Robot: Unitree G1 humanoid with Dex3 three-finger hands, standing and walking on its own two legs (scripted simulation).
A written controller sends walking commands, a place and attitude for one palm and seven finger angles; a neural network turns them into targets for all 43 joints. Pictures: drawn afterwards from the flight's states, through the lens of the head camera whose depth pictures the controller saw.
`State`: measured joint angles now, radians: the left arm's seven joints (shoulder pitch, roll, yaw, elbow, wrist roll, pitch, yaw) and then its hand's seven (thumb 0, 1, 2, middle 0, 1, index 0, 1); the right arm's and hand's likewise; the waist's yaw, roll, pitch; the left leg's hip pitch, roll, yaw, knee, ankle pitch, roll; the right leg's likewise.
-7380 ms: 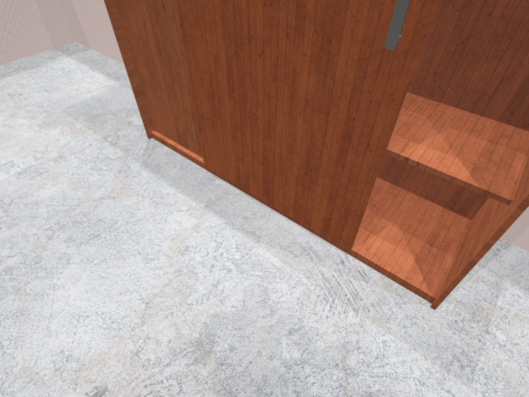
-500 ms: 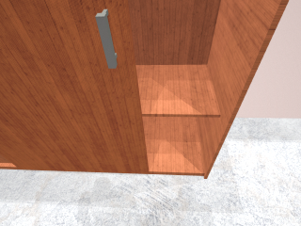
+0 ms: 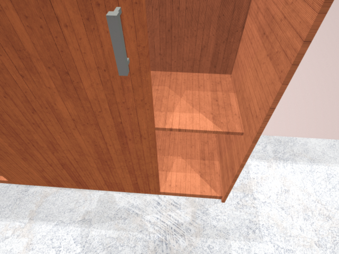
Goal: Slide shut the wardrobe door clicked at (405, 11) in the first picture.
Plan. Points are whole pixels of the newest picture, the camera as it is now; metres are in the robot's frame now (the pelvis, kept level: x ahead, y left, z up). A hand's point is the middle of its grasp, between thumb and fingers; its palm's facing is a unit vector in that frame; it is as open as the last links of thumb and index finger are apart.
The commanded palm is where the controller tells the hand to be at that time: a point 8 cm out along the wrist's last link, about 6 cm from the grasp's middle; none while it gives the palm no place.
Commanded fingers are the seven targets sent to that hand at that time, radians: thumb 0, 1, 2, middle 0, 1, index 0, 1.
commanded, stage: look again from close up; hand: left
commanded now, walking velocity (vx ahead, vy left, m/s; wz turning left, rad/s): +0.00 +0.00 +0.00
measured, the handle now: (121, 42) +0.53 +0.16 +0.24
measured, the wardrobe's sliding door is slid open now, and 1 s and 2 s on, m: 0.38 0.38 0.38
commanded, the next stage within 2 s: raise the hand with hooked fingers in 0.30 s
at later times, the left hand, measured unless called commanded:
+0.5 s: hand out of the picture +0.09 +0.21 -0.12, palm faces +0.20 -0.95 -0.25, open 7.4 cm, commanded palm +0.10 +0.25 -0.05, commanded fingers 0.00 0.76 0.84 -0.21 -0.39 -0.21 -0.39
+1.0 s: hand (47, 249) +0.12 +0.23 +0.05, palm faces +0.12 -0.99 -0.06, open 9.7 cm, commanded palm +0.11 +0.28 +0.06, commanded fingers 0.00 0.18 0.59 -0.25 -0.76 -0.25 -0.76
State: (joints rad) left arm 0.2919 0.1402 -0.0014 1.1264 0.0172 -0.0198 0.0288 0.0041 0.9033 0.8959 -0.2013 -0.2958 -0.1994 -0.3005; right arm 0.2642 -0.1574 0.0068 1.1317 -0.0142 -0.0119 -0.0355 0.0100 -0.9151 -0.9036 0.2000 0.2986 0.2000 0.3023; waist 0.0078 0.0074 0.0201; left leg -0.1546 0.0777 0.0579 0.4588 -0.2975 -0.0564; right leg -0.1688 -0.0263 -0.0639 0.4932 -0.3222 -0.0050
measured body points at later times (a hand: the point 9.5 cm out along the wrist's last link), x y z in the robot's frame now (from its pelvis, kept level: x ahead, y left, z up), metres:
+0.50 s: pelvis +0.00 +0.02 +0.00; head +0.02 +0.01 +0.45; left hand +0.07 +0.26 -0.10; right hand +0.02 -0.22 -0.15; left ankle -0.04 +0.15 -0.74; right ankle -0.04 -0.11 -0.74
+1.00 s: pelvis -0.07 +0.01 -0.04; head -0.06 +0.03 +0.41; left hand +0.11 +0.29 +0.06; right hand +0.17 -0.18 -0.08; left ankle -0.04 +0.15 -0.74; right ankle -0.04 -0.11 -0.74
